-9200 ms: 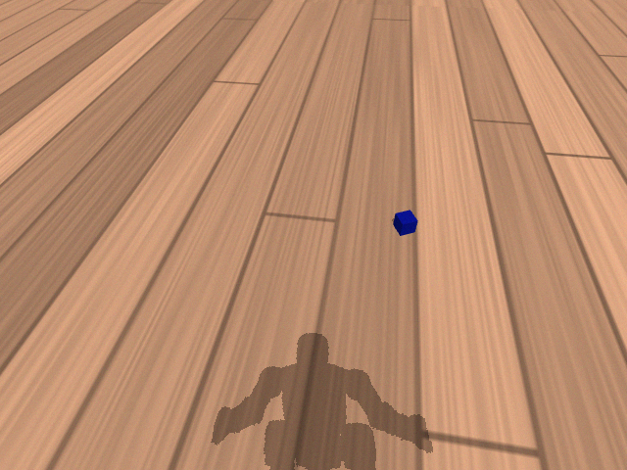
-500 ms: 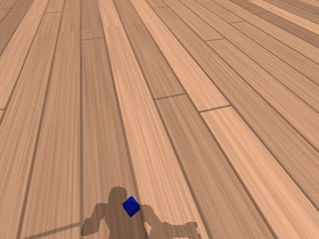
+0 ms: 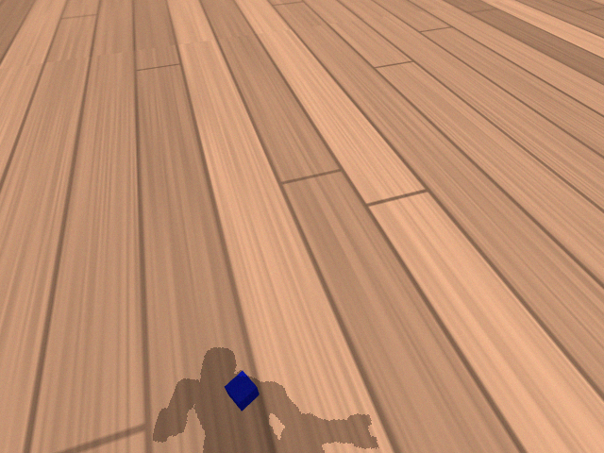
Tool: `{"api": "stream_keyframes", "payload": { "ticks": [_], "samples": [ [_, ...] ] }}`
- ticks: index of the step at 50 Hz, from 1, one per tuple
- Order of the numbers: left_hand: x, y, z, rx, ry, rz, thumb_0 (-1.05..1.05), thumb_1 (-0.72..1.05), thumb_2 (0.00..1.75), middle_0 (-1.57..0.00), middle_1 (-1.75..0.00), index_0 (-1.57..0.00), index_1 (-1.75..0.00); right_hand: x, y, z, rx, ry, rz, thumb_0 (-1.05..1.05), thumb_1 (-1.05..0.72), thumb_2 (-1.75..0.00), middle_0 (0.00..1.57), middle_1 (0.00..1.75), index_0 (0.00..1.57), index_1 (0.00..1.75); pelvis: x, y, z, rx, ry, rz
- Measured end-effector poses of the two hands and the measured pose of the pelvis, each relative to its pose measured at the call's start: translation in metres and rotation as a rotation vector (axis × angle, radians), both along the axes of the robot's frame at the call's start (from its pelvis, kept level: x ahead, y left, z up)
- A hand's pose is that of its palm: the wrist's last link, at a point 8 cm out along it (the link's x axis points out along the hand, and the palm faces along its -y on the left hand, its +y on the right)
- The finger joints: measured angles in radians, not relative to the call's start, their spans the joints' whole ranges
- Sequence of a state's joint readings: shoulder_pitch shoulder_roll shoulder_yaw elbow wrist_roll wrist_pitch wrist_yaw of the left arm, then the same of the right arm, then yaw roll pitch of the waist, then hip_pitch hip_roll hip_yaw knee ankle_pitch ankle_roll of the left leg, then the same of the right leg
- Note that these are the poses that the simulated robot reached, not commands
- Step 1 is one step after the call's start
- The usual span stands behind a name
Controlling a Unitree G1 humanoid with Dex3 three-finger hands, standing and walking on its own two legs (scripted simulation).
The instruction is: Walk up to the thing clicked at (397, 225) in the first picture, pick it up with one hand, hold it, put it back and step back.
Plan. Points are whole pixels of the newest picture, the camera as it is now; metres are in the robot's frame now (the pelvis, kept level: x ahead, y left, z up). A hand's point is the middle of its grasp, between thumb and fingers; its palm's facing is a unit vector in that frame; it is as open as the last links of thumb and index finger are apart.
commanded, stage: walk up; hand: left
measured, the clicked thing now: (242, 390) +0.45 +0.25 -0.74
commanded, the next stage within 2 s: stand in 0.46 s
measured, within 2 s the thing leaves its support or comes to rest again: neither
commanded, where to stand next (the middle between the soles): +0.06 -0.01 m, yaw +2 degrees
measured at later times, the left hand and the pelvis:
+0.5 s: hand out of the picture +0.08 +0.25 -0.15, palm faces -0.02 -0.94 -0.33, open 7.4 cm; pelvis +0.00 +0.00 +0.00, yaw -1 degrees
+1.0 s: hand out of the picture +0.04 +0.27 -0.15, palm faces -0.01 -0.94 -0.34, open 7.4 cm; pelvis -0.03 +0.01 +0.01, yaw +1 degrees
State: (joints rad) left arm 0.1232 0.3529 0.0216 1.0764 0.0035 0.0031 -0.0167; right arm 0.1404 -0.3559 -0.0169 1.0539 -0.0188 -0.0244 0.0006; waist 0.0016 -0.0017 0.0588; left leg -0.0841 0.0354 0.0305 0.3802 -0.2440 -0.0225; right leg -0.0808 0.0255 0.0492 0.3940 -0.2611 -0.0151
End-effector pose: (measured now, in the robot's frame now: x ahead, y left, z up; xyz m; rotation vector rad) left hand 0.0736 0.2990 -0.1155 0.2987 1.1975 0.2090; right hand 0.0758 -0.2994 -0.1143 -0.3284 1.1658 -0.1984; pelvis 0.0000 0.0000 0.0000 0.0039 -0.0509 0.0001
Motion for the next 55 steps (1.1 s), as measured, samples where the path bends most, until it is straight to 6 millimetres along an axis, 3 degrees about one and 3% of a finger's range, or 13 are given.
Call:
{"api": "stream_keyframes", "payload": {
  "ticks": [32,55],
  "samples": [
    [-0.004,-0.002,0.002,0.001,0.003,-0.025,0.00,0.90,0.90,-0.21,-0.30,-0.20,-0.30,-0.015,0.004,-0.001,0.009,0.036,-0.018,0.01,-0.90,-0.90,0.20,0.30,0.20,0.30,-0.012,0.003,0.004,-0.004,-0.002,-0.002],
    [-0.054,0.014,-0.001,0.002,0.056,0.012,0.00,0.90,0.90,-0.20,-0.30,-0.20,-0.30,-0.043,0.016,-0.001,0.013,0.074,-0.003,0.01,-0.90,-0.90,0.20,0.30,0.20,0.30,-0.034,0.014,0.005,-0.006,-0.003,0.015]
  ]
}}
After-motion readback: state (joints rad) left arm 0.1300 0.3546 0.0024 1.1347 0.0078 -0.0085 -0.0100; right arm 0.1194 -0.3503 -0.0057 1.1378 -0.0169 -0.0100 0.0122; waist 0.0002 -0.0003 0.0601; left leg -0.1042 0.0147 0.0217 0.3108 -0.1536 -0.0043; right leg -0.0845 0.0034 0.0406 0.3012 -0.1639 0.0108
